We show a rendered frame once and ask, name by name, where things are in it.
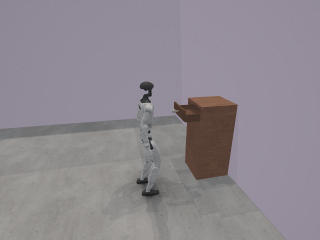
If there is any robot right hand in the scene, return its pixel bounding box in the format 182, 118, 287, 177
144, 148, 154, 163

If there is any left robot foot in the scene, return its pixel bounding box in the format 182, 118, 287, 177
136, 177, 148, 184

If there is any humanoid robot torso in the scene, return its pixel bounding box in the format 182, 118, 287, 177
138, 100, 154, 143

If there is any drawer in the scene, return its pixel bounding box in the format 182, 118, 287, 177
174, 101, 201, 123

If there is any left robot upper arm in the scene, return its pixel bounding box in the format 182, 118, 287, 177
136, 97, 142, 119

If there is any robot right forearm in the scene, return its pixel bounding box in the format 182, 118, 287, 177
141, 125, 150, 150

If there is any right robot upper arm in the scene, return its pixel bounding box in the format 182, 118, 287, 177
140, 103, 153, 129

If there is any cabinet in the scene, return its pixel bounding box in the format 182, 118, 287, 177
185, 96, 238, 180

